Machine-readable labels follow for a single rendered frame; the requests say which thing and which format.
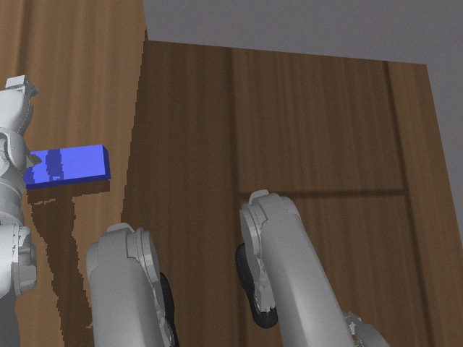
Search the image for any left robot arm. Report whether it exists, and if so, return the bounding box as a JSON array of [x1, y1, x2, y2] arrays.
[[0, 128, 37, 347]]

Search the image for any carton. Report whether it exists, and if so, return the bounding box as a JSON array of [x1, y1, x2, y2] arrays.
[[22, 145, 111, 189]]

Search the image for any right robot foot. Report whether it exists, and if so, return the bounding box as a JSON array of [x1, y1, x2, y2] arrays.
[[235, 243, 278, 329]]

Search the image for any right robot hand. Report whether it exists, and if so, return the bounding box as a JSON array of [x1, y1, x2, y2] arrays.
[[342, 312, 390, 347]]

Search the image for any left robot foot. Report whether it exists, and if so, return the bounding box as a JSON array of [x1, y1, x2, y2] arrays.
[[160, 272, 179, 347]]

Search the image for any left robot hand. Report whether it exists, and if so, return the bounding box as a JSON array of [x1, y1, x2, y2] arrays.
[[0, 75, 42, 168]]

